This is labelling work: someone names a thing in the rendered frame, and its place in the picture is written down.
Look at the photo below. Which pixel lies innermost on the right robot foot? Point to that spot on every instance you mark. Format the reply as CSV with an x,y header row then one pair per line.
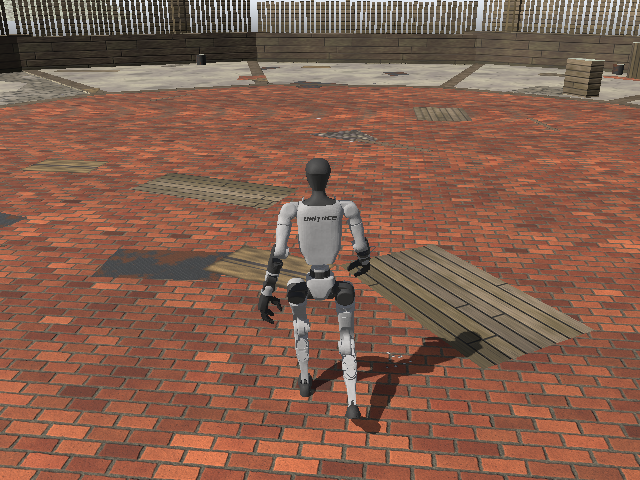
x,y
352,412

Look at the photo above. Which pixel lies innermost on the left robot hand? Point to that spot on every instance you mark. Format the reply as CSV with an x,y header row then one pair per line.
x,y
263,307

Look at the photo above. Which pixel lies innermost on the right robot upper arm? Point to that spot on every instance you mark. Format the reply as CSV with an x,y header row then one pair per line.
x,y
350,210

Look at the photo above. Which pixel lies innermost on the right robot hand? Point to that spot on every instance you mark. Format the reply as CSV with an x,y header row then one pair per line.
x,y
363,270

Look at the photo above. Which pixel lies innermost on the right robot shin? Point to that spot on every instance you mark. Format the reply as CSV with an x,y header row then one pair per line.
x,y
349,367

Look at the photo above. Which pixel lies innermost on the left robot upper arm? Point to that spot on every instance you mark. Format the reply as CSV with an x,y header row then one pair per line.
x,y
287,213

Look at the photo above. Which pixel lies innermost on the left robot forearm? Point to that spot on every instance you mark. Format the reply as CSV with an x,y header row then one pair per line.
x,y
272,274

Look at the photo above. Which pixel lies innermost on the right robot forearm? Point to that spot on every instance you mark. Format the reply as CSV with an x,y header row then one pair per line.
x,y
364,257

